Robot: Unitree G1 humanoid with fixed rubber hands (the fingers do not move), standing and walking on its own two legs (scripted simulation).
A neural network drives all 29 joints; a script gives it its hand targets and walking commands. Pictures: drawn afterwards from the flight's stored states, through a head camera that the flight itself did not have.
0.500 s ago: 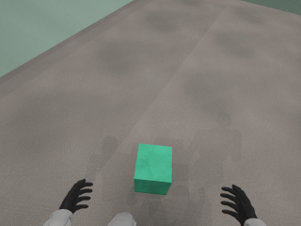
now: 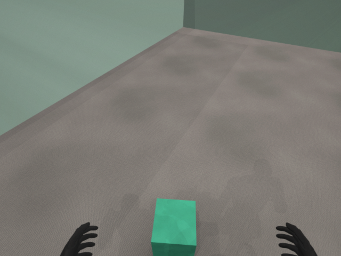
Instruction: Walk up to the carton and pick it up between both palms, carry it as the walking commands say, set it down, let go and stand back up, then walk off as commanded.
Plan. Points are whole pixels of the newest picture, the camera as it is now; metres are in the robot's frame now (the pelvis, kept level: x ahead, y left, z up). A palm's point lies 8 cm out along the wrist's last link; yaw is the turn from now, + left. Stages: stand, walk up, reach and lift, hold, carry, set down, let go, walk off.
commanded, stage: stand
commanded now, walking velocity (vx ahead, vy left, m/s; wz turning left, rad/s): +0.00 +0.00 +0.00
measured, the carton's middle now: (174, 230) +0.44 +0.02 -0.63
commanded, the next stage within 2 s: walk off in 1.44 s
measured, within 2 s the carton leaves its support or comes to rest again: neither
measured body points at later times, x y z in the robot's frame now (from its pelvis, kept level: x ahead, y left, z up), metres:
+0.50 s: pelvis +0.00 +0.00 +0.00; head -0.04 +0.01 +0.45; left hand +0.14 +0.27 -0.08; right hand +0.16 -0.28 -0.06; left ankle +0.02 +0.15 -0.72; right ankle -0.06 -0.12 -0.72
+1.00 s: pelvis -0.02 +0.01 +0.00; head -0.03 +0.02 +0.45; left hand +0.12 +0.27 -0.09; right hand +0.13 -0.28 -0.07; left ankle +0.02 +0.15 -0.72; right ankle -0.06 -0.12 -0.72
